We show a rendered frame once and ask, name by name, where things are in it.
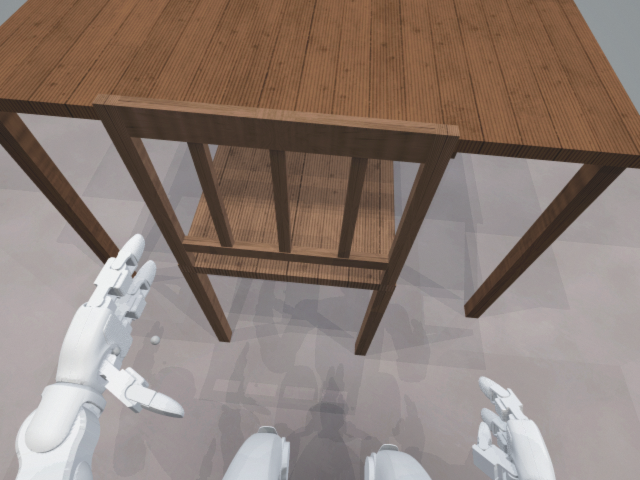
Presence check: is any robot left thigh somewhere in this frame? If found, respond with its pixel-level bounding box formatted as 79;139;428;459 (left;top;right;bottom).
222;433;290;480

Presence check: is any chair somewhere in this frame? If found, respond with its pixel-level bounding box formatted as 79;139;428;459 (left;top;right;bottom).
92;94;460;356

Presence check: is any right robot hand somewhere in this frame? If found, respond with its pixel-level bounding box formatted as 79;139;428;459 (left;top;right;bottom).
472;376;556;480

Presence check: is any robot right shin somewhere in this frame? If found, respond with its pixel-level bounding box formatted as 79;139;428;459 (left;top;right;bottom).
378;444;399;452

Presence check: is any left robot hand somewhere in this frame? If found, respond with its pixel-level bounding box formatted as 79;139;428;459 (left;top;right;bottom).
56;234;184;418

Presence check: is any table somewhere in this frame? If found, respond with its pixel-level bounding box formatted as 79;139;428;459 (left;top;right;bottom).
0;0;640;318

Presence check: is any robot left forearm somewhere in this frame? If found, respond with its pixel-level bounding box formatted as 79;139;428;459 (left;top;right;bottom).
15;382;107;480

